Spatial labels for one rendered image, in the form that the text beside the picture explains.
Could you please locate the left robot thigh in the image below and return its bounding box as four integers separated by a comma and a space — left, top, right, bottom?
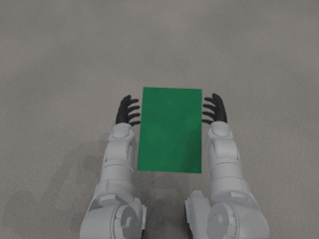
130, 202, 148, 239

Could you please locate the right robot hand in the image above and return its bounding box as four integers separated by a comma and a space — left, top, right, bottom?
201, 93, 227, 124

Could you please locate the left robot upper arm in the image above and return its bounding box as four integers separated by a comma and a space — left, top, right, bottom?
80, 203, 141, 239

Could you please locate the right robot upper arm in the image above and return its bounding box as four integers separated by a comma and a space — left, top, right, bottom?
206, 200, 270, 239

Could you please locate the left robot hand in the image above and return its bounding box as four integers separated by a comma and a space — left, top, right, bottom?
116, 95, 141, 126

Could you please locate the robot left shin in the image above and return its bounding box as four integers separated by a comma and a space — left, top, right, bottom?
134, 197, 143, 238

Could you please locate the right robot forearm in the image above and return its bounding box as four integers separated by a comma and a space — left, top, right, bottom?
204, 120, 263, 214

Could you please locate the left robot forearm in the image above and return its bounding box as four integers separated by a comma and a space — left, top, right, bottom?
80, 122, 137, 233

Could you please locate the carton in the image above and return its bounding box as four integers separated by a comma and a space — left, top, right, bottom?
137, 87, 202, 174

